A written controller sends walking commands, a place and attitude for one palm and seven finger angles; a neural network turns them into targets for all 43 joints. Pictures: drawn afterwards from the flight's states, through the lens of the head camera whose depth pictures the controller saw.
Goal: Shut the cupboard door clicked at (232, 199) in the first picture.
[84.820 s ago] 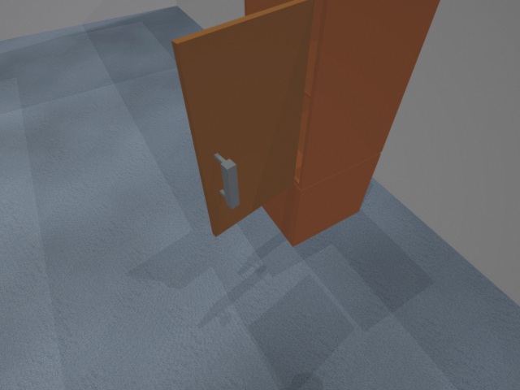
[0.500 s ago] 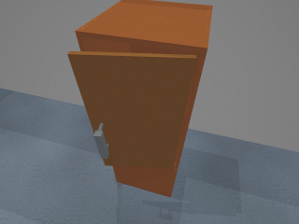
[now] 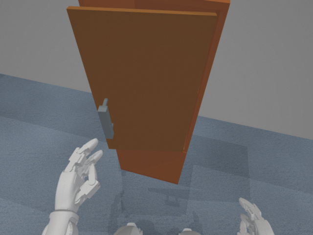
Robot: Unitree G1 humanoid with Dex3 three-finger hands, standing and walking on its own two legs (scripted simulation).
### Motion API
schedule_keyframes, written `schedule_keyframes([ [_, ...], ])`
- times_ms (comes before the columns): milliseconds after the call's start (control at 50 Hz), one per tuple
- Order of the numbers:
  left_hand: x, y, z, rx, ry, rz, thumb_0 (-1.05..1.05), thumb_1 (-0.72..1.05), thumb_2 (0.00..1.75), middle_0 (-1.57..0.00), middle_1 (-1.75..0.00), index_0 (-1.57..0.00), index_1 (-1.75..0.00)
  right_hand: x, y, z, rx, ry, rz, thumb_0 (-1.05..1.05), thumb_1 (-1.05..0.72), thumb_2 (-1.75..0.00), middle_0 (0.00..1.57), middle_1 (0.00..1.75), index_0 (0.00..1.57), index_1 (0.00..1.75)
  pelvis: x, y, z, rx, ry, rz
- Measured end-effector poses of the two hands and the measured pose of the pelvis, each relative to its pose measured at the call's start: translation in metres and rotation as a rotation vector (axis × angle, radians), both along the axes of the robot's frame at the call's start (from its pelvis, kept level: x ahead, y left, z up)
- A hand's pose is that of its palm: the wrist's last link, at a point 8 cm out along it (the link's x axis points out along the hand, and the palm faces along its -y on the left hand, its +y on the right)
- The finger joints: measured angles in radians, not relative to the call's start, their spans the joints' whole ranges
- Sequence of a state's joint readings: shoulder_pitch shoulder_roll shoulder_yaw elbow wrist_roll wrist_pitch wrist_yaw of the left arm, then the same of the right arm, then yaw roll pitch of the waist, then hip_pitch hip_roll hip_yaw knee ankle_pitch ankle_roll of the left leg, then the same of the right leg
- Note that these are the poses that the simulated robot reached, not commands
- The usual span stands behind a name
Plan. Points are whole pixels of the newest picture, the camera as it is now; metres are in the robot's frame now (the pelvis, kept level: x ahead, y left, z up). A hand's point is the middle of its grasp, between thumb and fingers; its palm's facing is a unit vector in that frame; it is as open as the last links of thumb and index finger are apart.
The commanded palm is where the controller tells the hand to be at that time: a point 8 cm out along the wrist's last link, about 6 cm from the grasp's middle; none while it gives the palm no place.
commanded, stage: raise the hand and make a fist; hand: left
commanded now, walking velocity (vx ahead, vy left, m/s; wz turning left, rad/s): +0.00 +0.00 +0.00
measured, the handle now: (107, 118) +0.50 +0.19 -0.04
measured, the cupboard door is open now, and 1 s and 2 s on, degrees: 13 13 13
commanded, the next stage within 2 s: bring the fist close to the handle in 1.64 s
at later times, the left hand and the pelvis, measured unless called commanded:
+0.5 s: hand (97, 195) +0.23 +0.16 -0.02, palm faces -0.03 -1.00 -0.01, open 4.4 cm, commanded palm +0.19 +0.21 -0.01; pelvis +0.02 -0.02 -0.06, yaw +0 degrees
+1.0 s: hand (94, 189) +0.24 +0.17 -0.01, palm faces +0.00 -1.00 -0.03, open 3.1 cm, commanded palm +0.22 +0.22 -0.01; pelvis +0.03 -0.01 -0.06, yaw +0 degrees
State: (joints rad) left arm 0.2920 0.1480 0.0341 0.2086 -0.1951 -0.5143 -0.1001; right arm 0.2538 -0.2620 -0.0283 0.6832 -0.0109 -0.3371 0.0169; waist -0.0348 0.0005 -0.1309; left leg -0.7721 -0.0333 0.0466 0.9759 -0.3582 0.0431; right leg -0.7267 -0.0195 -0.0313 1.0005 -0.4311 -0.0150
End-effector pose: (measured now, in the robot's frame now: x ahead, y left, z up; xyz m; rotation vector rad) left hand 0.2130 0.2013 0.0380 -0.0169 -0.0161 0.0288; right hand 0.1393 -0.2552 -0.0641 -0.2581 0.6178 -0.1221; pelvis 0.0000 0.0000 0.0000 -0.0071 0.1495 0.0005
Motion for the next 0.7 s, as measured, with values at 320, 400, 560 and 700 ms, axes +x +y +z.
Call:
schedule_keyframes([
  [320, -0.051, 0.018, -0.04, 0.056, -0.008, 0.038, 0.02, 0.91, 0.9, -0.58, -0.71, -0.58, -0.71, 0.098, 0.043, -0.037, 0.021, -0.121, 0.184, 0.01, -0.91, -0.9, 0.2, 0.3, 0.2, 0.3, 0.005, -0.015, -0.064, -0.066, 0.127, 0.034],
  [400, -0.021, 0.008, -0.045, 0.046, 0.026, -0.055, 0.02, 0.91, 0.9, -0.65, -0.79, -0.65, -0.79, 0.09, 0.047, -0.059, 0.062, -0.039, 0.146, 0.01, -0.9, -0.9, 0.2, 0.3, 0.2, 0.3, 0.011, -0.016, -0.066, -0.069, 0.155, 0.026],
  [560, -0.001, 0.02, -0.047, 0.039, 0.133, -0.016, 0.02, 0.9, 0.9, -0.8, -0.95, -0.8, -0.95, 0.065, 0.025, -0.071, 0.064, 0.096, 0.007, 0.01, -0.9, -0.9, 0.21, 0.3, 0.2, 0.3, 0.03, -0.016, -0.058, -0.054, 0.174, 0.005],
  [700, 0.002, 0.02, -0.044, 0.05, 0.082, -0.03, 0.02, 0.91, 0.9, -0.93, -1.09, -0.92, -1.09, 0.064, 0.001, -0.07, 0.003, 0.114, -0.024, 0.01, -0.9, -0.9, 0.2, 0.3, 0.2, 0.3, 0.036, -0.014, -0.06, -0.049, 0.189, 0.004],
])
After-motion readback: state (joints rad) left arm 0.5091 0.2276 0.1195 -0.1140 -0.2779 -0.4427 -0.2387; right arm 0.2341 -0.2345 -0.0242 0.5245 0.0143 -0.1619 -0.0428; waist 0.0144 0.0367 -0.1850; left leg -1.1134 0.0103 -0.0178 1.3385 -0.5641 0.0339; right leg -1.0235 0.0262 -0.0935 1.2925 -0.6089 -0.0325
